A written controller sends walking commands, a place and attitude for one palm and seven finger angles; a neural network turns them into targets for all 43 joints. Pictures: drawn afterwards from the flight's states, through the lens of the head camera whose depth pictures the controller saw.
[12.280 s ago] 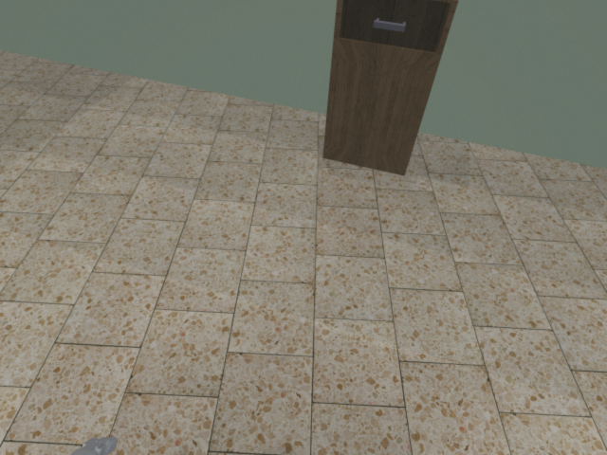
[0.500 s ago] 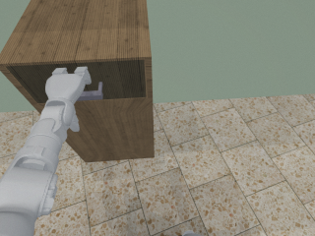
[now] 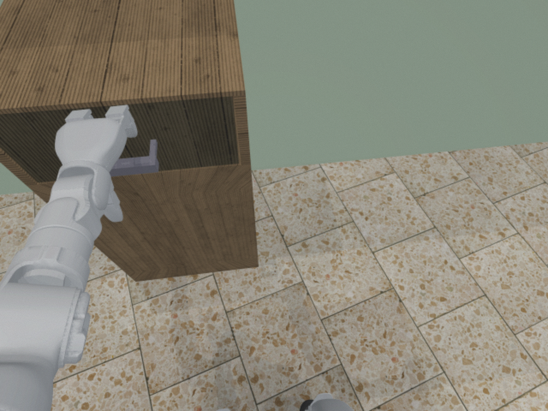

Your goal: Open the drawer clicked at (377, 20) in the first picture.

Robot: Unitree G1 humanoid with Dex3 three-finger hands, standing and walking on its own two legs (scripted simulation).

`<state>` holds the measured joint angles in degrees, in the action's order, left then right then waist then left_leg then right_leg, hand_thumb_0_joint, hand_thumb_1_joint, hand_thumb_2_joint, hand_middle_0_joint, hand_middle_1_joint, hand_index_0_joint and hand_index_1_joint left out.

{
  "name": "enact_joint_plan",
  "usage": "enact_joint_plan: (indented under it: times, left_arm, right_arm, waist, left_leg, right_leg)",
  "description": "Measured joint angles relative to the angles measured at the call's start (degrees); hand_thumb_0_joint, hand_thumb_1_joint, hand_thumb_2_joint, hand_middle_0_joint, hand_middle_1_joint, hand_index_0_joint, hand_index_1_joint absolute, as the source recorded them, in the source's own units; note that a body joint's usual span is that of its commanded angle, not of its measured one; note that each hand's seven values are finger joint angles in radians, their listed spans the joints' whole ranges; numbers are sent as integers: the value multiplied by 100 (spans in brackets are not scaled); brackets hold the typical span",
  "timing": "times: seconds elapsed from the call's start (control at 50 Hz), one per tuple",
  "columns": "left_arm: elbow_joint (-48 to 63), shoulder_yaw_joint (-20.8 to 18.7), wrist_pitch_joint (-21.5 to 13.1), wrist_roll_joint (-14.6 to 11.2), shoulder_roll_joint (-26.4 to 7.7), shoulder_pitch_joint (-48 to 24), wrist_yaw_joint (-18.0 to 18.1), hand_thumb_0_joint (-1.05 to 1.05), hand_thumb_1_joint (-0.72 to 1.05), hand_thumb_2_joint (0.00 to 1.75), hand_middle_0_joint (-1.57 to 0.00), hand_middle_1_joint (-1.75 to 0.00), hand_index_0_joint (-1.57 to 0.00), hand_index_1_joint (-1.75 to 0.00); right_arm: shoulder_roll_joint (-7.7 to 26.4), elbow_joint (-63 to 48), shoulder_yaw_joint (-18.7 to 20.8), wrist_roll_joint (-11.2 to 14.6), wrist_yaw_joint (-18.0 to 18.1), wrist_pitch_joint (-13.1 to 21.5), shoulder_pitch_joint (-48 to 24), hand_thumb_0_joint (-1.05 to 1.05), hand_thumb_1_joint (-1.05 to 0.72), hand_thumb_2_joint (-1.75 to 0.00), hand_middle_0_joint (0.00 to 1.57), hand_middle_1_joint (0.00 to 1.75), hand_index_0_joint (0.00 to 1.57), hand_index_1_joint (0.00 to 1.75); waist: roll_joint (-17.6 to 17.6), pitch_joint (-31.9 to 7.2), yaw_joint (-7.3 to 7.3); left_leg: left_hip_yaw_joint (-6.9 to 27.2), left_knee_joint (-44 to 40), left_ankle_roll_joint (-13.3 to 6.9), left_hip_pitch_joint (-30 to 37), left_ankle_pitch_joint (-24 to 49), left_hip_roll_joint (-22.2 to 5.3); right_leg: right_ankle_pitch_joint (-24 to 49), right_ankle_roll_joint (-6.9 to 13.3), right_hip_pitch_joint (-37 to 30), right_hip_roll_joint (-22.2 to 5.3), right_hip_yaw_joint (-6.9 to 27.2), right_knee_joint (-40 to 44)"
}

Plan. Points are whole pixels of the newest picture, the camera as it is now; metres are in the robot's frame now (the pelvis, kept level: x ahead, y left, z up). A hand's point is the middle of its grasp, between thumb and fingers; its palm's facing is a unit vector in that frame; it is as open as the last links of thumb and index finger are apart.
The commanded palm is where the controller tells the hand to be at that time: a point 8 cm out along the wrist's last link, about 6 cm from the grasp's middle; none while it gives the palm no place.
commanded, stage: move the hooked fingers above the handle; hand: left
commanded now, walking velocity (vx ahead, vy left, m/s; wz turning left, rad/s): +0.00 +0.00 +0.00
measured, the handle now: (122, 157) +0.54 +0.24 -0.01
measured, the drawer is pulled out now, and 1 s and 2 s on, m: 0.00 0.00 0.00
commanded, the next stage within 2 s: lower the fingers behind the handle in 0.50 s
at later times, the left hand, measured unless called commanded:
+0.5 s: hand (105, 164) +0.48 +0.24 +0.05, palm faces -0.07 -0.01 -1.00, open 13.8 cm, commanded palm +0.47 +0.24 +0.10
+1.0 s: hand (109, 177) +0.48 +0.24 +0.02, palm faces -0.07 -0.03 -1.00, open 13.8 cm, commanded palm +0.47 +0.24 +0.07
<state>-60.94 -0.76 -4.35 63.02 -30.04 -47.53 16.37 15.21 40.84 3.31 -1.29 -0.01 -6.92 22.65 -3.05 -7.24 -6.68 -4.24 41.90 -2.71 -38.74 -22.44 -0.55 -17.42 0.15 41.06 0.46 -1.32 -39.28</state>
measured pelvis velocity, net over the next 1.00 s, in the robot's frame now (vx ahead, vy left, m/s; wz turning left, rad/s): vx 0.00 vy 0.00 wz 0.01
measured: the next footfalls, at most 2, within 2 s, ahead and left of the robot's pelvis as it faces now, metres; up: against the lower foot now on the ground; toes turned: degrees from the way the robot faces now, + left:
none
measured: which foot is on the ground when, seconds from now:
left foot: down 0.00-1.00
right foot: down 0.00-1.00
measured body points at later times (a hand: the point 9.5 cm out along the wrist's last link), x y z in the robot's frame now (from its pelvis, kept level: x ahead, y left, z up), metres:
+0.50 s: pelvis +0.00 -0.01 +0.00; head +0.10 -0.01 +0.44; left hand +0.48 +0.23 +0.10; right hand +0.04 -0.28 -0.13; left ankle -0.04 +0.08 -0.71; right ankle +0.00 -0.12 -0.71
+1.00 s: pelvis +0.00 +0.00 -0.01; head +0.10 +0.00 +0.43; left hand +0.48 +0.24 +0.07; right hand +0.00 -0.28 -0.13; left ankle -0.04 +0.08 -0.71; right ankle +0.00 -0.12 -0.71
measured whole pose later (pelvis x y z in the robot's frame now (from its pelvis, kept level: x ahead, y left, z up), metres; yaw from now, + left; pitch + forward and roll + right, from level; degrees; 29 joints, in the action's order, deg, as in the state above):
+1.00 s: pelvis +0.00 +0.00 -0.01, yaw +0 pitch +20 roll -2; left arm -63.9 -0.7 -5.6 63.3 -30.1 -47.6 18.7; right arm 15.1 41.5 3.0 -1.8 -0.1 -6.8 20.6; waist -2.6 -7.9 -7.1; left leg -3.6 44.6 -2.8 -41.5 -23.4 -0.5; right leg -18.3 0.1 43.4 0.3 -1.9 -41.5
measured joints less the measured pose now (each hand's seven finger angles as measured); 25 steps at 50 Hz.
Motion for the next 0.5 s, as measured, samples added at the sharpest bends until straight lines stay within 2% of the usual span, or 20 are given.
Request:
enact_joint_plan:
  times: [0.12, 0.26, 0.5]
  left_arm:
    - [190, 231, 14, -65, 188, 110, 67, 0, -49, 30, -32, -120, -32, -120]
    - [-35, 398, 156, -45, 316, -59, 107, 0, -49, 30, -32, -120, -32, -120]
    - [-225, 146, 45, -21, -26, -222, -113, 0, -49, 30, -32, -120, -32, -120]
  right_arm:
    - [-41, 49, 30, 14, -36, -18, -129, 0, -91, -90, 20, 30, 20, 29]
    - [-48, -36, -38, 54, -15, 4, -415, 0, -91, -90, 20, 30, 20, 29]
    - [-1, -192, -97, 66, 110, 83, -398, 0, -91, -90, 20, 30, 20, 29]
  waist:
    - [-3, -10, 131]
    - [30, 9, 135]
    - [70, 58, 30]
  left_leg:
    - [98, -73, 19, 161, 22, 31]
    - [149, -134, 34, 281, 60, 56]
    - [103, -109, 60, 163, 64, 16]
  right_leg:
    - [-15, 12, -204, -30, -94, 81]
    - [-20, 37, -325, -54, -142, 101]
    - [-13, 65, -167, -13, -96, 41]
